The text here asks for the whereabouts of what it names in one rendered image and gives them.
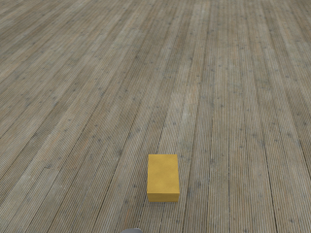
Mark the carton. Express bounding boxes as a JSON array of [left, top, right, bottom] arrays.
[[147, 154, 180, 202]]

